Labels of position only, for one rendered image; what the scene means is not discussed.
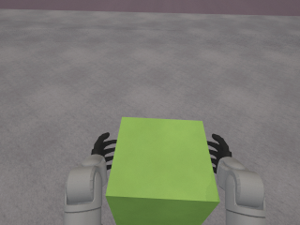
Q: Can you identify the right robot forearm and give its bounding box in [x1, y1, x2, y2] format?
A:
[217, 157, 266, 225]

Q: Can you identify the right robot hand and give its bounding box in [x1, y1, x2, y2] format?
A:
[207, 133, 233, 173]

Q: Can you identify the carton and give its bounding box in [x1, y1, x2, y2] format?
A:
[105, 116, 220, 225]

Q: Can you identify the left robot hand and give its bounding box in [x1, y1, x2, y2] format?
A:
[91, 132, 117, 171]

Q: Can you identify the left robot forearm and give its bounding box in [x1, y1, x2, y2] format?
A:
[63, 154, 108, 225]

